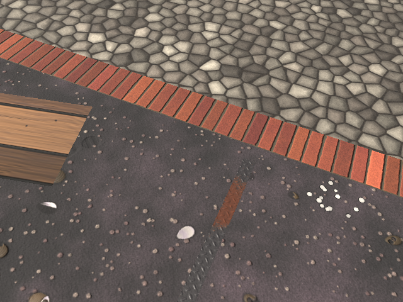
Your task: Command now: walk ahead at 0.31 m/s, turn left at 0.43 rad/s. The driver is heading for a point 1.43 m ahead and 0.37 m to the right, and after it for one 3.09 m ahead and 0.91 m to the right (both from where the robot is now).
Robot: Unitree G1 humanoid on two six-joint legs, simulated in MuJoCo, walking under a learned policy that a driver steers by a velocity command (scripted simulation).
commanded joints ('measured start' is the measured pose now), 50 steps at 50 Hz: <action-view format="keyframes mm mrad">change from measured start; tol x32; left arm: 1 -138 123 26 -108 12 -64 -11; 50 139 134 -20 41 -35 -72 -12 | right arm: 1 51 -135 -28 -44 -4 -52 -13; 22 303 -11 25 66 -1 -62 -36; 42 -287 -67 18 -55 8 -97 14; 50 124 -156 -25 37 -13 -94 -6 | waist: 1 -47 191 77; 17 -76 164 124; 22 66 -227 -409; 33 -12 -8 49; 50 -124 201 -190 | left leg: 1 261 299 -477 -398 -131 195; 16 298 272 -201 -391 372 125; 20 284 204 -125 -36 951 62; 22 -308 -42 -98 654 -48 -49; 24 -493 27 -167 785 -125 -37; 43 -323 97 -29 -59 345 -35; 46 54 43 15 -113 294 28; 48 664 452 -642 -181 112 242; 50 513 406 -535 -272 6 176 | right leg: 1 -453 -29 71 100 146 -17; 17 -175 49 4 -480 453 -41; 20 234 120 -61 -496 417 -120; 22 914 -308 655 -558 149 -363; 30 270 -144 266 -852 364 -277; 43 467 -175 123 -784 519 -194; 46 426 -104 78 -469 818 -138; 48 -153 134 39 180 -68 -37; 50 -315 49 147 309 -14 -47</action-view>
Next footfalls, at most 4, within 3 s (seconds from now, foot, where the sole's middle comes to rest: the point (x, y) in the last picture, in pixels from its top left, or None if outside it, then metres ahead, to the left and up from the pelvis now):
0.42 right None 0.36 -0.12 -0.77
0.94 left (154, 260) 0.64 0.15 -0.77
1.46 right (227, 195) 0.92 -0.11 -0.77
1.96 left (206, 133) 1.25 -0.02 -0.77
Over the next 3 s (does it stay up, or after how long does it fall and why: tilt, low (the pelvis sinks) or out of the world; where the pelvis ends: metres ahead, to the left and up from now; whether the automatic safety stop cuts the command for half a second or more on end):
stays up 1.46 -0.43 -0.06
